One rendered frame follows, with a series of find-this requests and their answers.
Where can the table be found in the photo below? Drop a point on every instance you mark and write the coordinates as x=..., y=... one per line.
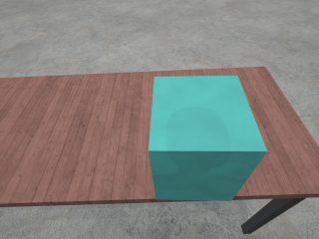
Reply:
x=84, y=140

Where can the carton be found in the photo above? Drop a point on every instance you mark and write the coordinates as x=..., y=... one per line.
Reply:
x=204, y=140

